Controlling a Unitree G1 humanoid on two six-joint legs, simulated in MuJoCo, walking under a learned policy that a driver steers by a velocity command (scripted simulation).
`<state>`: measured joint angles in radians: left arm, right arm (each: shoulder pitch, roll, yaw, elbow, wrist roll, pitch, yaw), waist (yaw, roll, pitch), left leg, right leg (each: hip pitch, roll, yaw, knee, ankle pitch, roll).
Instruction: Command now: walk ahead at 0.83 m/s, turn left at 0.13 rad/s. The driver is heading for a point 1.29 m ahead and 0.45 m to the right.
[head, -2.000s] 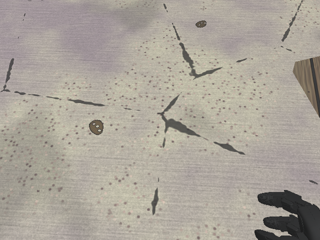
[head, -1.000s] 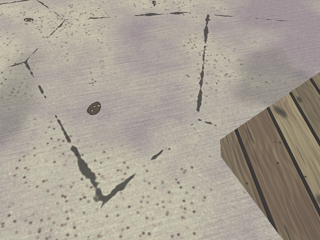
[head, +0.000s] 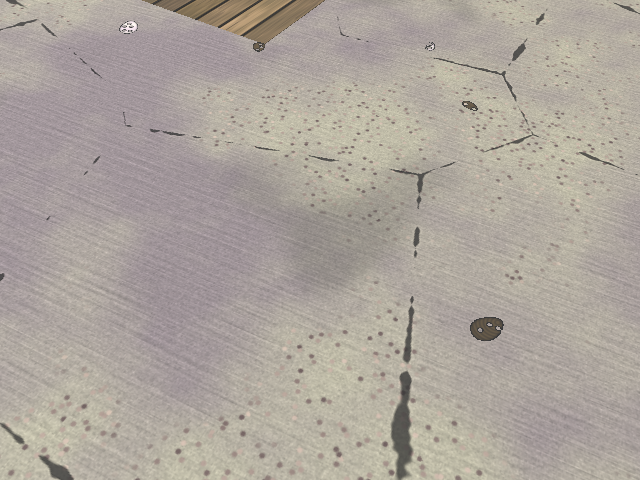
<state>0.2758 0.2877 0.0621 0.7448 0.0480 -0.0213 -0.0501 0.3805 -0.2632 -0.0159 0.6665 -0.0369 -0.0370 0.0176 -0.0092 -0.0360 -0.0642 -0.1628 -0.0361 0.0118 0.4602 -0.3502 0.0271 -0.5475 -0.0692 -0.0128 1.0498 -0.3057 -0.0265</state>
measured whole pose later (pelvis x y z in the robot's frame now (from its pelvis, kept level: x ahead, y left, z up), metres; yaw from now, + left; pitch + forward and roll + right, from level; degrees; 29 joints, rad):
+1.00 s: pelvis +0.84 -0.04 +0.00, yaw -16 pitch +0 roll +3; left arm 0.17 0.33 0.06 0.76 0.02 -0.01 -0.05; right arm 0.41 -0.31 -0.06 0.92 -0.03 -0.11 0.01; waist -0.04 -0.04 0.02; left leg -0.07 0.00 0.23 0.35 -0.27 0.01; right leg -0.69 -0.10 -0.02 1.22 -0.16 -0.10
